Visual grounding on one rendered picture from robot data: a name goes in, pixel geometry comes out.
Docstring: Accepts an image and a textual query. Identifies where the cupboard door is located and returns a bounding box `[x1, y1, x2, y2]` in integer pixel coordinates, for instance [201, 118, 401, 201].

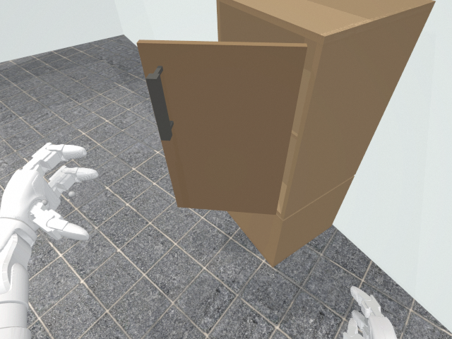
[137, 40, 307, 215]

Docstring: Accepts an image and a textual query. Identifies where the robot right hand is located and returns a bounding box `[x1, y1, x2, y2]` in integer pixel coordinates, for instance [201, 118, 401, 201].
[343, 286, 397, 339]

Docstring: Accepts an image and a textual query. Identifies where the handle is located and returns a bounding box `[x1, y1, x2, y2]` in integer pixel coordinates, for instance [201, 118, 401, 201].
[146, 66, 174, 141]

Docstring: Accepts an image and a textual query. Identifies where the robot left hand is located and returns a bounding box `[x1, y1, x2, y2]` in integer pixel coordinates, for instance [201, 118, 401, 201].
[0, 143, 99, 240]

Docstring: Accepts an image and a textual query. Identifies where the robot left forearm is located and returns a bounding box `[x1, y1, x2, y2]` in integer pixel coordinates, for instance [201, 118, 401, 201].
[0, 218, 37, 339]

